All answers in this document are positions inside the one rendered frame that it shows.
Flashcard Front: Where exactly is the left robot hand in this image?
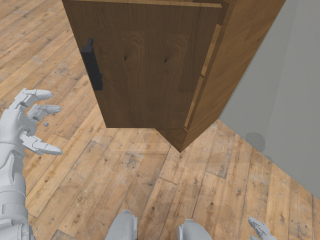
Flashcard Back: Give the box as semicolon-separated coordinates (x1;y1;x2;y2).
0;88;63;156

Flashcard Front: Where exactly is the cupboard door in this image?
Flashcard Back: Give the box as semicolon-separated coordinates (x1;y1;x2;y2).
61;0;222;129

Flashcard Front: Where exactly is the left robot forearm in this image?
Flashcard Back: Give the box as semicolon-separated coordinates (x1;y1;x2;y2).
0;142;29;231

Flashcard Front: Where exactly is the right robot shin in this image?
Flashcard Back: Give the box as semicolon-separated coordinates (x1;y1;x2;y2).
184;219;194;223

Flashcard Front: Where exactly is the right robot hand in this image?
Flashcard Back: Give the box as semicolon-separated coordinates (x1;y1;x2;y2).
248;217;277;240

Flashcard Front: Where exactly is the right robot thigh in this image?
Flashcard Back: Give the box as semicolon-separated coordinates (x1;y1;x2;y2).
177;222;213;240

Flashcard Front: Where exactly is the robot left upper arm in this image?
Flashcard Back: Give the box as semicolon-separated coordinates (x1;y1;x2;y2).
0;223;36;240

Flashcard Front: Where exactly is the handle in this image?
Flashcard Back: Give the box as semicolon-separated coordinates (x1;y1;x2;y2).
81;38;103;91

